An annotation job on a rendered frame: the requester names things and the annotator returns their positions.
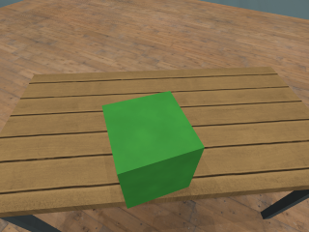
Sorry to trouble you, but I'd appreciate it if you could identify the carton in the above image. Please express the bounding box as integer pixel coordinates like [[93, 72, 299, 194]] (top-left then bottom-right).
[[101, 91, 205, 209]]

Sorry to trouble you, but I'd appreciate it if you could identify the table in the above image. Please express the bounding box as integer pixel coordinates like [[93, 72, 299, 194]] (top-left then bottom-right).
[[0, 67, 309, 232]]

